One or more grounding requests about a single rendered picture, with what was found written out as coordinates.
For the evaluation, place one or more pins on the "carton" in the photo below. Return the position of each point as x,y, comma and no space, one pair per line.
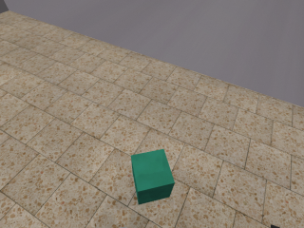
152,176

